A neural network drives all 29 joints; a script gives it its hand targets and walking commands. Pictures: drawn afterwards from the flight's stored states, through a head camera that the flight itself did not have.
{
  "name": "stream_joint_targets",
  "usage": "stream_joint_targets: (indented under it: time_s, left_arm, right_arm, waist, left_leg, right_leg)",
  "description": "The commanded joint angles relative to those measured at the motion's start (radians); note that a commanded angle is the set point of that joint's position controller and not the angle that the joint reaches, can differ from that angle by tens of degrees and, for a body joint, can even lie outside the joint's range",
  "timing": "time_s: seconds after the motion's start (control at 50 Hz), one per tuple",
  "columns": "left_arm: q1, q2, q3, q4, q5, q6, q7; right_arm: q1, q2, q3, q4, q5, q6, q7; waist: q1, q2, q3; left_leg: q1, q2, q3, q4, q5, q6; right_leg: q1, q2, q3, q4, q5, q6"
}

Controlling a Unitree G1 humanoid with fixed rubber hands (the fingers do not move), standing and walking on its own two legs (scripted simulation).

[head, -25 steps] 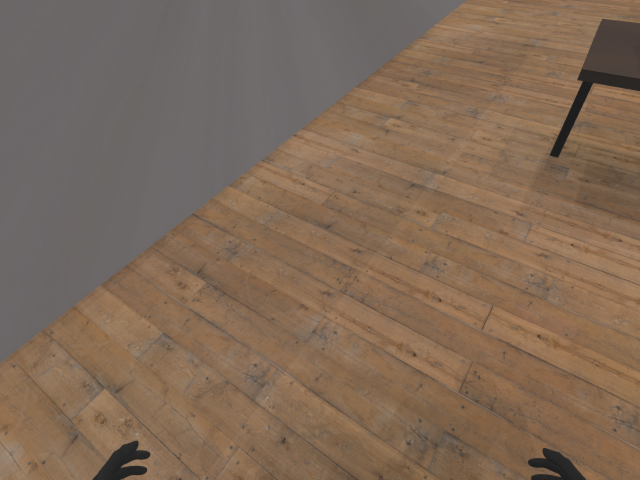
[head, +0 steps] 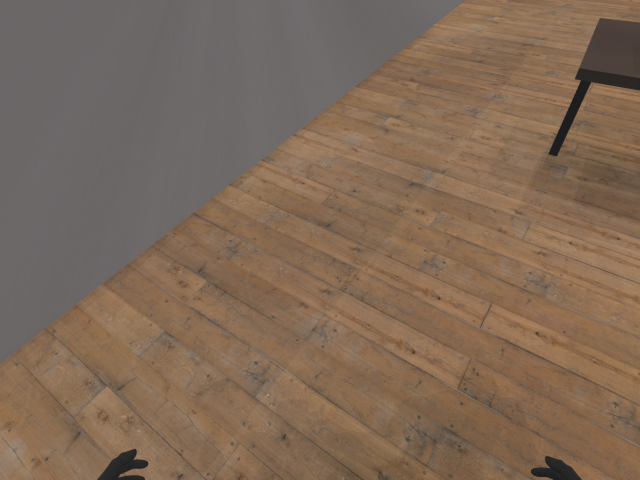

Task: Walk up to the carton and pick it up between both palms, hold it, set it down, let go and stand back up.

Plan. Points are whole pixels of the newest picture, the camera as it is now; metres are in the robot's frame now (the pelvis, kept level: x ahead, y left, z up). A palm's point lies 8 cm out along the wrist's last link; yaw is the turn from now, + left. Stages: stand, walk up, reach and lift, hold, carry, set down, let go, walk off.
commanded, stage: stand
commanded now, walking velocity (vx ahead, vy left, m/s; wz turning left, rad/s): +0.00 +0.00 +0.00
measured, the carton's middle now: out of the picture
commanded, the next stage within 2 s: none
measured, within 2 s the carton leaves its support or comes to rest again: neither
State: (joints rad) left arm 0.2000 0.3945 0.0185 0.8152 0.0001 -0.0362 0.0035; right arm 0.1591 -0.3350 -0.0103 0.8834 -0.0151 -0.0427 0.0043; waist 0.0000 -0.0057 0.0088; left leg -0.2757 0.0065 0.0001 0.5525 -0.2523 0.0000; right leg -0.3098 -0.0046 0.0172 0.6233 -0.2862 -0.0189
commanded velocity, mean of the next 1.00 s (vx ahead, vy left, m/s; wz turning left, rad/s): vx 0.00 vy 0.00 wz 0.00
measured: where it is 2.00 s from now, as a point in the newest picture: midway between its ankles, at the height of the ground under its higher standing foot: outside the picture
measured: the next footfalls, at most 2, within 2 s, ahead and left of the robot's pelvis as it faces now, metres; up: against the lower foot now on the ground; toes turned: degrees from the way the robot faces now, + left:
none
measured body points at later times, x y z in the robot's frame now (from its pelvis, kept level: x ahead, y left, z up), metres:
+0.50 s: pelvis +0.00 +0.01 +0.01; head +0.00 +0.01 +0.46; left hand +0.11 +0.33 -0.10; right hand +0.12 -0.28 -0.11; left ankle +0.03 +0.14 -0.73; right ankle +0.03 -0.11 -0.73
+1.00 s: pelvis +0.00 +0.01 +0.01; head +0.00 +0.00 +0.46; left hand +0.11 +0.32 -0.10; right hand +0.12 -0.28 -0.11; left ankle +0.03 +0.14 -0.73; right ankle +0.03 -0.11 -0.73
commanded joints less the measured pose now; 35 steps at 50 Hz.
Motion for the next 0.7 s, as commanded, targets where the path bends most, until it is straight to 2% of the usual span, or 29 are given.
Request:
stream_joint_targets:
  time_s: [0.0, 0.02, 0.04, 0.06, 0.08, 0.1, 0.12, 0.16, 0.2, 0.22, 0.26, 0.28, 0.3, 0.34, 0.38, 0.42, 0.44, 0.46, 0.48, 0.5, 0.52, 0.54, 0.56, 0.58, 0.62, 0.64, 0.66, 0.68]
  left_arm:
    - [-0.090, 0.173, 0.026, 0.005, 0.019, -0.026, 0.001]
    - [-0.118, 0.175, 0.023, 0.001, 0.022, -0.030, 0.005]
    - [-0.075, 0.162, 0.022, 0.009, 0.017, -0.031, 0.003]
    - [-0.067, 0.183, 0.031, 0.036, 0.020, -0.032, 0.007]
    - [-0.078, 0.191, 0.030, 0.027, 0.027, -0.036, 0.007]
    - [-0.092, 0.193, 0.031, 0.023, 0.023, -0.033, 0.010]
    - [-0.103, 0.192, 0.034, 0.024, 0.016, -0.028, 0.005]
    - [-0.085, 0.165, 0.025, 0.025, 0.016, -0.032, 0.002]
    - [-0.084, 0.162, 0.026, 0.039, 0.023, -0.026, 0.007]
    - [-0.082, 0.181, 0.030, 0.045, 0.027, -0.026, 0.006]
    - [-0.070, 0.153, 0.028, 0.045, 0.012, -0.026, 0.000]
    - [-0.065, 0.192, 0.034, 0.058, 0.019, -0.024, 0.001]
    - [-0.064, 0.183, 0.031, 0.064, 0.018, -0.021, 0.004]
    - [-0.061, 0.177, 0.026, 0.068, 0.022, -0.022, 0.003]
    - [-0.064, 0.175, 0.033, 0.065, 0.015, -0.026, 0.008]
    - [-0.070, 0.184, 0.030, 0.077, 0.022, -0.021, 0.003]
    - [-0.059, 0.166, 0.027, 0.070, 0.007, -0.022, 0.002]
    - [-0.052, 0.172, 0.029, 0.084, 0.017, -0.021, 0.004]
    - [-0.053, 0.174, 0.027, 0.075, 0.016, -0.020, 0.005]
    - [-0.099, 0.186, 0.022, 0.074, 0.023, -0.020, 0.009]
    - [-0.085, 0.164, 0.022, 0.073, 0.025, -0.026, 0.005]
    - [-0.064, 0.166, 0.017, 0.088, 0.012, -0.022, 0.004]
    - [-0.075, 0.176, 0.018, 0.082, 0.021, -0.021, 0.011]
    - [-0.066, 0.171, 0.022, 0.077, 0.016, -0.025, 0.006]
    - [-0.087, 0.175, 0.024, 0.073, 0.015, -0.020, 0.010]
    - [-0.065, 0.174, 0.024, 0.083, 0.016, -0.025, 0.010]
    - [-0.074, 0.187, 0.022, 0.079, 0.023, -0.027, 0.010]
    - [-0.104, 0.181, 0.023, 0.082, 0.017, -0.026, 0.011]
  right_arm:
    - [-0.083, -0.226, -0.053, 0.010, -0.001, -0.009, 0.004]
    - [-0.066, -0.202, -0.049, 0.017, -0.001, -0.006, 0.006]
    - [-0.048, -0.225, -0.054, 0.019, 0.000, -0.011, 0.006]
    - [-0.086, -0.222, -0.054, 0.020, 0.000, -0.009, 0.007]
    - [-0.075, -0.209, -0.049, 0.013, 0.001, -0.002, 0.006]
    - [-0.087, -0.190, -0.047, 0.021, 0.001, -0.001, 0.008]
    - [-0.057, -0.200, -0.046, 0.023, 0.003, -0.007, 0.002]
    - [-0.117, -0.198, -0.039, 0.018, -0.001, -0.004, 0.001]
    - [-0.097, -0.223, -0.051, 0.025, 0.002, -0.009, 0.003]
    - [-0.067, -0.204, -0.042, 0.042, 0.006, -0.006, 0.002]
    - [-0.055, -0.226, -0.044, 0.052, 0.007, -0.009, 0.004]
    - [-0.070, -0.199, -0.038, 0.055, 0.004, -0.002, 0.005]
    - [-0.097, -0.209, -0.043, 0.047, 0.002, 0.000, 0.007]
    - [-0.080, -0.228, -0.046, 0.050, 0.003, -0.007, 0.001]
    - [-0.097, -0.222, -0.047, 0.047, -0.006, -0.009, 0.003]
    - [-0.075, -0.226, -0.044, 0.056, 0.004, -0.009, 0.004]
    - [-0.083, -0.216, -0.041, 0.056, 0.007, -0.008, -0.001]
    - [-0.067, -0.213, -0.045, 0.061, 0.001, -0.011, -0.001]
    - [-0.110, -0.218, -0.044, 0.043, 0.001, -0.011, -0.004]
    - [-0.108, -0.192, -0.040, 0.041, 0.004, -0.004, -0.002]
    - [-0.093, -0.191, -0.041, 0.039, 0.009, -0.004, -0.002]
    - [-0.082, -0.213, -0.044, 0.059, 0.002, 0.000, -0.002]
    - [-0.091, -0.197, -0.043, 0.051, 0.008, 0.003, 0.004]
    - [-0.084, -0.204, -0.041, 0.061, 0.008, 0.001, 0.003]
    - [-0.066, -0.198, -0.042, 0.067, 0.003, -0.003, -0.002]
    - [-0.079, -0.215, -0.039, 0.072, 0.005, -0.002, -0.001]
    - [-0.101, -0.208, -0.046, 0.054, -0.003, -0.001, 0.004]
    - [-0.085, -0.214, -0.045, 0.064, 0.006, 0.008, 0.000]
  waist:
    - [-0.004, -0.057, -0.012]
    - [-0.015, -0.052, 0.001]
    - [-0.003, -0.065, -0.007]
    - [-0.008, -0.098, -0.007]
    - [-0.018, -0.063, -0.017]
    - [-0.011, -0.071, 0.015]
    - [-0.021, -0.074, 0.014]
    - [0.000, -0.023, -0.073]
    - [-0.010, -0.015, -0.010]
    - [-0.004, -0.063, 0.004]
    - [-0.003, -0.022, 0.005]
    - [0.007, -0.025, -0.003]
    - [0.005, 0.019, -0.023]
    - [-0.009, -0.014, -0.031]
    - [0.008, -0.026, -0.027]
    - [-0.002, -0.035, -0.046]
    - [0.018, -0.030, -0.045]
    - [0.006, -0.021, -0.074]
    - [0.011, 0.015, -0.035]
    - [-0.006, -0.028, -0.016]
    - [-0.008, -0.016, -0.025]
    - [0.007, -0.042, -0.013]
    - [-0.009, -0.069, -0.025]
    - [0.000, -0.029, -0.032]
    - [-0.018, -0.032, -0.023]
    - [0.002, -0.057, -0.016]
    - [-0.007, -0.033, -0.037]
    - [-0.025, -0.054, -0.044]
  left_leg:
    - [0.075, 0.075, -0.086, -0.113, 0.036, 0.047]
    - [0.060, 0.087, -0.094, -0.130, 0.035, 0.047]
    - [0.081, 0.082, -0.087, -0.119, 0.036, 0.045]
    - [0.098, 0.081, -0.082, -0.118, 0.041, 0.047]
    - [0.087, 0.081, -0.081, -0.107, 0.037, 0.049]
    - [0.079, 0.088, -0.084, -0.119, 0.042, 0.050]
    - [0.075, 0.083, -0.084, -0.128, 0.061, 0.050]
    - [0.090, 0.103, -0.098, -0.140, 0.058, 0.061]
    - [0.065, 0.102, -0.111, -0.169, 0.042, 0.053]
    - [0.052, 0.094, -0.111, -0.178, 0.034, 0.049]
    - [0.064, 0.103, -0.113, -0.177, 0.042, 0.051]
    - [0.052, 0.101, -0.111, -0.184, 0.039, 0.047]
    - [0.049, 0.109, -0.113, -0.178, -0.002, 0.053]
    - [0.092, 0.106, -0.101, -0.166, 0.043, 0.052]
    - [0.084, 0.106, -0.104, -0.167, 0.090, 0.047]
    - [0.094, 0.119, -0.110, -0.174, 0.112, 0.051]
    - [0.075, 0.118, -0.114, -0.176, 0.115, 0.057]
    - [0.103, 0.115, -0.102, -0.175, 0.147, 0.051]
    - [0.088, 0.109, -0.109, -0.166, 0.163, 0.049]
    - [0.088, 0.102, -0.089, -0.167, 0.126, 0.042]
    - [0.094, 0.106, -0.090, -0.163, 0.103, 0.045]
    - [0.092, 0.105, -0.109, -0.188, 0.106, 0.052]
    - [0.092, 0.100, -0.106, -0.177, 0.102, 0.040]
    - [0.101, 0.107, -0.101, -0.177, 0.105, 0.048]
    - [0.095, 0.109, -0.104, -0.169, 0.107, 0.047]
    - [0.112, 0.103, -0.094, -0.176, 0.086, 0.045]
    - [0.120, 0.105, -0.095, -0.175, 0.097, 0.048]
    - [0.125, 0.103, -0.090, -0.171, 0.113, 0.048]
  right_leg:
    - [0.018, -0.119, 0.177, -0.273, 0.044, -0.038]
    - [0.006, -0.122, 0.178, -0.280, 0.019, -0.039]
    - [0.016, -0.110, 0.172, -0.277, 0.026, -0.033]
    - [-0.001, -0.115, 0.181, -0.286, 0.045, -0.031]
    - [0.028, -0.128, 0.195, -0.303, 0.041, -0.016]
    - [0.003, -0.123, 0.184, -0.302, 0.043, -0.028]
    - [0.020, -0.110, 0.161, -0.283, 0.048, -0.030]
    - [0.079, -0.107, 0.158, -0.266, 0.070, -0.024]
    - [0.066, -0.109, 0.149, -0.269, 0.074, -0.032]
    - [0.057, -0.099, 0.144, -0.263, 0.041, -0.031]
    - [0.050, -0.110, 0.158, -0.274, 0.067, -0.035]
    - [0.071, -0.095, 0.133, -0.255, 0.055, -0.028]
    - [0.090, -0.097, 0.140, -0.263, 0.054, -0.025]
    - [0.066, -0.109, 0.155, -0.280, 0.062, -0.032]
    - [0.075, -0.102, 0.144, -0.269, 0.125, -0.028]
    - [0.093, -0.106, 0.132, -0.254, 0.141, -0.021]
    - [0.114, -0.104, 0.142, -0.247, 0.147, -0.022]
    - [0.131, -0.103, 0.127, -0.239, 0.179, -0.025]
    - [0.113, -0.099, 0.121, -0.250, 0.200, -0.024]
    - [0.082, -0.109, 0.138, -0.250, 0.163, -0.029]
    - [0.077, -0.109, 0.141, -0.271, 0.150, -0.025]
    - [0.090, -0.106, 0.128, -0.268, 0.141, -0.023]
    - [0.086, -0.107, 0.130, -0.274, 0.144, -0.026]
    - [0.089, -0.120, 0.149, -0.277, 0.145, -0.028]
    - [0.076, -0.117, 0.147, -0.294, 0.129, -0.026]
    - [0.068, -0.115, 0.156, -0.289, 0.118, -0.026]
    - [0.078, -0.122, 0.151, -0.286, 0.135, -0.032]
    - [0.069, -0.121, 0.159, -0.285, 0.134, -0.031]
